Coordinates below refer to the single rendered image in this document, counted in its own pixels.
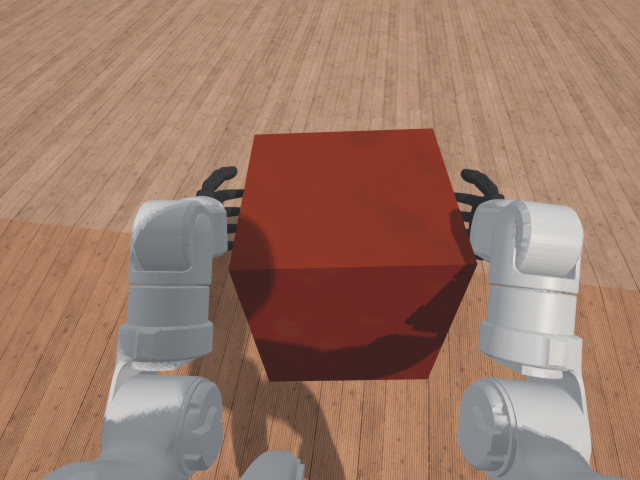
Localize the robot left upper arm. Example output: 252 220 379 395
40 374 223 480

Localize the carton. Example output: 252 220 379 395
229 128 477 382

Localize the robot left forearm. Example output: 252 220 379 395
101 196 228 452

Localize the left robot hand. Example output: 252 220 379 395
196 166 244 251

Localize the robot right forearm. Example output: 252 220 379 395
470 199 591 457

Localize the right robot hand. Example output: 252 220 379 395
454 169 505 260

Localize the robot left thigh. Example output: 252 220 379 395
239 450 305 480

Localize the robot right upper arm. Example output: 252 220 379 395
457 377 631 480

